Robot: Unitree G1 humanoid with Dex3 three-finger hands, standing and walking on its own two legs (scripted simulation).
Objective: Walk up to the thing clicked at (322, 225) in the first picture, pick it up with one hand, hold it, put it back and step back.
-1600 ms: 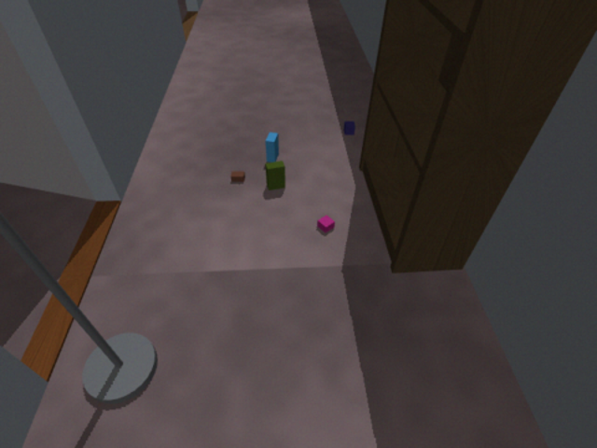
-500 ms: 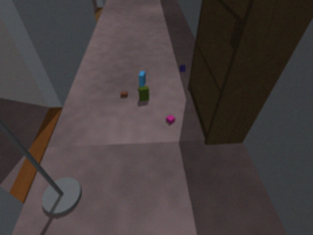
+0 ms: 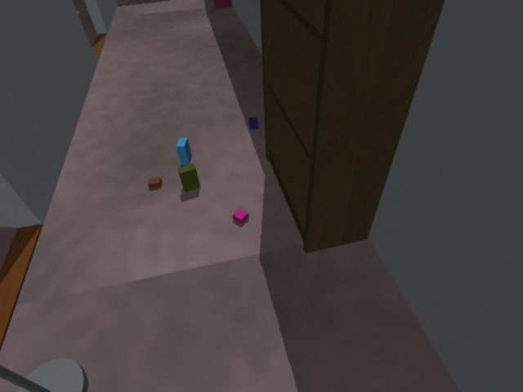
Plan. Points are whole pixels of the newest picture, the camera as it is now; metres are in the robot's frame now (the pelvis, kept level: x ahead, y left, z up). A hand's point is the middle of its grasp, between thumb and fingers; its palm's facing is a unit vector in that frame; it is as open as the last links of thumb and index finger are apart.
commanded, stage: walk up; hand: left
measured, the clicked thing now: (240, 216) +1.13 +0.21 -0.74
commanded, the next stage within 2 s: none
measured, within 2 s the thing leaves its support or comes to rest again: neither
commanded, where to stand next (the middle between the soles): +0.74 -0.04 m, yaw -8 degrees
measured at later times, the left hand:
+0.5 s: hand (161, 295) +0.36 +0.24 -0.12, palm faces -0.22 -0.90 -0.38, open 7.4 cm
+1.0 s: hand (170, 262) +0.45 +0.26 -0.15, palm faces -0.14 -0.91 -0.39, open 7.4 cm
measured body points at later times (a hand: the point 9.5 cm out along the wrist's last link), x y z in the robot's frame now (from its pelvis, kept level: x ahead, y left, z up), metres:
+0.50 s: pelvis +0.21 -0.01 +0.00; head +0.23 -0.02 +0.45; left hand +0.37 +0.29 -0.10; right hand +0.16 -0.34 -0.11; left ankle +0.17 +0.13 -0.73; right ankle +0.30 -0.16 -0.71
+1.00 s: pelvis +0.41 -0.03 -0.01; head +0.42 -0.02 +0.44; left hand +0.46 +0.30 -0.12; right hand +0.46 -0.36 -0.10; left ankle +0.52 +0.09 -0.73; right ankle +0.32 -0.16 -0.73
